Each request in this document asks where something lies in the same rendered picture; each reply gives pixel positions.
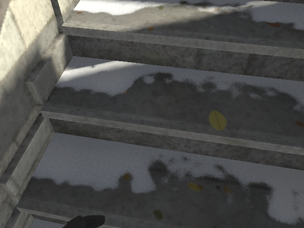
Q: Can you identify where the robot left hand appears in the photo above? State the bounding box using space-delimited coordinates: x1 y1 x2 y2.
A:
63 215 105 228

